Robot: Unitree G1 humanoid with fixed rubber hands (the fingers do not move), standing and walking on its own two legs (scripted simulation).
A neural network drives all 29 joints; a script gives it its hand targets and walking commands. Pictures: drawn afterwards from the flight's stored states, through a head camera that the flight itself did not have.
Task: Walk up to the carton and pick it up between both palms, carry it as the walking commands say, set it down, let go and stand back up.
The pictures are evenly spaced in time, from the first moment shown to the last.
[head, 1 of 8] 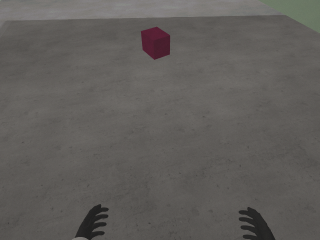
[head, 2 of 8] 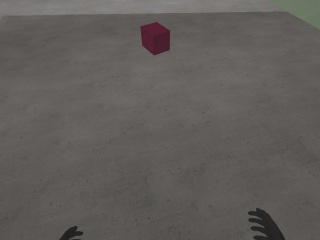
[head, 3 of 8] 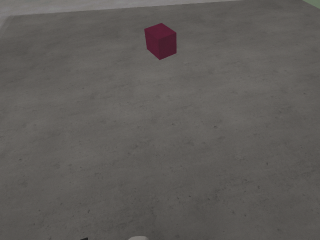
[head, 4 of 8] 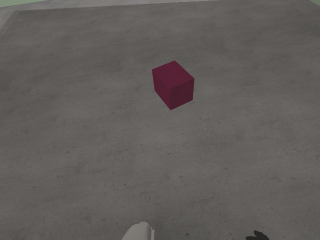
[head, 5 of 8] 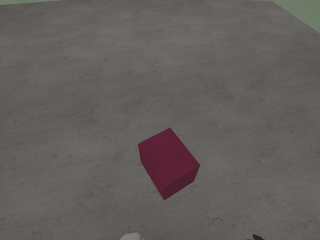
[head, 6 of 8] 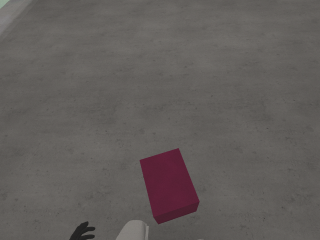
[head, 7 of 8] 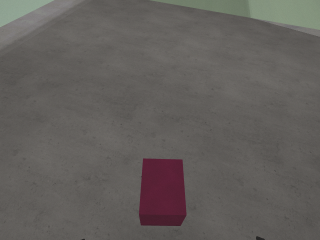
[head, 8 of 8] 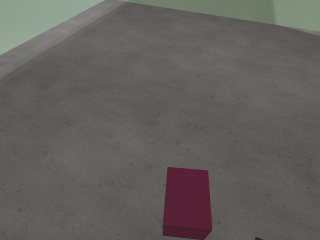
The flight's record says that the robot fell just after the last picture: no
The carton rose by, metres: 0.00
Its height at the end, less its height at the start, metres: +0.00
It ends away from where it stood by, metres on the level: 0.00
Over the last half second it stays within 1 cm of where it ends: yes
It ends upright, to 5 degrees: yes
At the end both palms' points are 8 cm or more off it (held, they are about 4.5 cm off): yes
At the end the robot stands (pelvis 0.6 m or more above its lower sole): yes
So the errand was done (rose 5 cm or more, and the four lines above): no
